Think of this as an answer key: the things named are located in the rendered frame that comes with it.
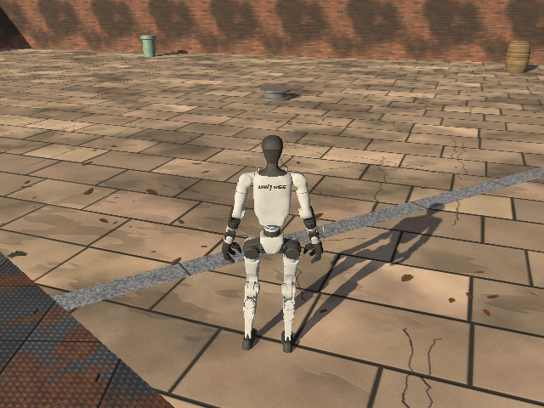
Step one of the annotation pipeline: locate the robot right upper arm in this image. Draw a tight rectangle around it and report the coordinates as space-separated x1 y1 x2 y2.
290 172 312 219

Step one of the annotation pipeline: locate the robot left upper arm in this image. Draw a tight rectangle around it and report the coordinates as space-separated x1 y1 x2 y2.
232 172 255 219

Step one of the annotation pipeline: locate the right robot hand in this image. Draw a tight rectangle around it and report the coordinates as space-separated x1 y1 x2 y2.
303 241 323 263

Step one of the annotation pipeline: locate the left robot hand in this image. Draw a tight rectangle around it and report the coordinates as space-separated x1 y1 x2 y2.
222 242 241 263

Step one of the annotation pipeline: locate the robot torso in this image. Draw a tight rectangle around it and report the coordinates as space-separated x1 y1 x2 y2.
252 169 292 255

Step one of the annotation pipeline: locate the robot left forearm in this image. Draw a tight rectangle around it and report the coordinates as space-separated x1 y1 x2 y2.
224 206 241 244

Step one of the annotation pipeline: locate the robot right forearm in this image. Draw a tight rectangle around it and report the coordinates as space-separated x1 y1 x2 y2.
303 206 320 244

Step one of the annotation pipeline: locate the robot right thigh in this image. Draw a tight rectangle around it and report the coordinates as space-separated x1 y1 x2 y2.
281 237 301 299

